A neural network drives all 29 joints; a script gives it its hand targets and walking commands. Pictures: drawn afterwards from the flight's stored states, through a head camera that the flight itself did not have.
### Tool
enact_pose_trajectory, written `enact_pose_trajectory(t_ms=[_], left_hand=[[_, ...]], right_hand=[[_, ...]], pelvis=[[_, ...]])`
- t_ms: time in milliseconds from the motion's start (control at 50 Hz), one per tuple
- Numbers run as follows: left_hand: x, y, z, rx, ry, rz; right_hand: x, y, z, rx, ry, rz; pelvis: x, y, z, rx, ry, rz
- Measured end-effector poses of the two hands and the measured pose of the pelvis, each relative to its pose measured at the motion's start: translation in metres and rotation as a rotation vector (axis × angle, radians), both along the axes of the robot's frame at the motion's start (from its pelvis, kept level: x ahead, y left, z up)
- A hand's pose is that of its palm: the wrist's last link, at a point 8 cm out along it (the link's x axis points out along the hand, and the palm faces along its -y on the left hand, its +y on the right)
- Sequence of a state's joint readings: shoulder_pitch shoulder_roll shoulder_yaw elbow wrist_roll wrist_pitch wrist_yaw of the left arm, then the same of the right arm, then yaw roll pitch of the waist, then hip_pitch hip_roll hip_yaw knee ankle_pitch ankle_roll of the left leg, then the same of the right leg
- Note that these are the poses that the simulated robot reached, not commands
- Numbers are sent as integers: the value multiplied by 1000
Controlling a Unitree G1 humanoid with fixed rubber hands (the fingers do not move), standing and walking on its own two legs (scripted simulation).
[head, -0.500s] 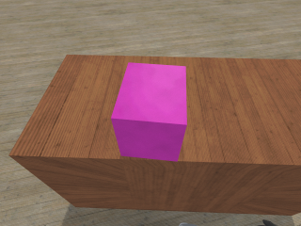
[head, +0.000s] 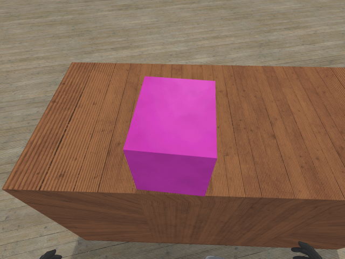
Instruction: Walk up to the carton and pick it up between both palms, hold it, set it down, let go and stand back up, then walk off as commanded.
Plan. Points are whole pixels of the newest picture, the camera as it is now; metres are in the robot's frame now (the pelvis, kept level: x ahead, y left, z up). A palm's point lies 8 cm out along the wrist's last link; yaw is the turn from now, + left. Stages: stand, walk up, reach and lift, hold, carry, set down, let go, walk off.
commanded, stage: walk up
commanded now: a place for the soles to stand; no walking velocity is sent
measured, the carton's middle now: (174, 136) +0.41 +0.01 +0.03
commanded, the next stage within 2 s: reach and lift in 0.52 s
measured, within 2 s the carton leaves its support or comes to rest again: neither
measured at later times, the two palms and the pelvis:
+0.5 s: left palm out of the picture +0.10 +0.31 -0.08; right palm out of the picture +0.10 -0.33 -0.10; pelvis +0.00 -0.01 +0.00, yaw +0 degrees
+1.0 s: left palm (59, 249) +0.16 +0.26 -0.05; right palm out of the picture +0.12 -0.30 -0.07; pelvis -0.01 -0.02 +0.01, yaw +0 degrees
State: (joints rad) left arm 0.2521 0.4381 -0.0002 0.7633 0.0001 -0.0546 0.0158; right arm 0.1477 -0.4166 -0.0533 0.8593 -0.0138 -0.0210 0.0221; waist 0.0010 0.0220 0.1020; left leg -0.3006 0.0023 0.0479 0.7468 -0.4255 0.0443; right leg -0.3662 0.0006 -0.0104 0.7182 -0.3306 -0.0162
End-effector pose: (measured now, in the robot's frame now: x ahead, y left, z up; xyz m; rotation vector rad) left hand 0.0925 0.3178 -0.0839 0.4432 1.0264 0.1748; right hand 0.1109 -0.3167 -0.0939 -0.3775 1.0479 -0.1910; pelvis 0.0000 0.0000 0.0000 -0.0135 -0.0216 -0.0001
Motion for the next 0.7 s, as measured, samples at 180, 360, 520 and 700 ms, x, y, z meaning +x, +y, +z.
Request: enact_pose_trajectory(t_ms=[180,360,520,700], left_hand=[[2,-2,1,2,-7,-2],[2,-5,4,7,-12,-2],[3,-10,7,14,-17,-3],[39,-36,-1,-16,80,90]], right_hand=[[-3,-2,-3,3,19,-7],[-11,-5,-7,9,50,-14],[-14,-10,-10,16,56,-17],[7,-17,-7,37,-119,24]], pelvis=[[-1,-2,0,2,-1,0],[-1,-5,1,7,-4,0],[-2,-10,1,14,-9,0],[-6,-16,-4,20,-25,2]])
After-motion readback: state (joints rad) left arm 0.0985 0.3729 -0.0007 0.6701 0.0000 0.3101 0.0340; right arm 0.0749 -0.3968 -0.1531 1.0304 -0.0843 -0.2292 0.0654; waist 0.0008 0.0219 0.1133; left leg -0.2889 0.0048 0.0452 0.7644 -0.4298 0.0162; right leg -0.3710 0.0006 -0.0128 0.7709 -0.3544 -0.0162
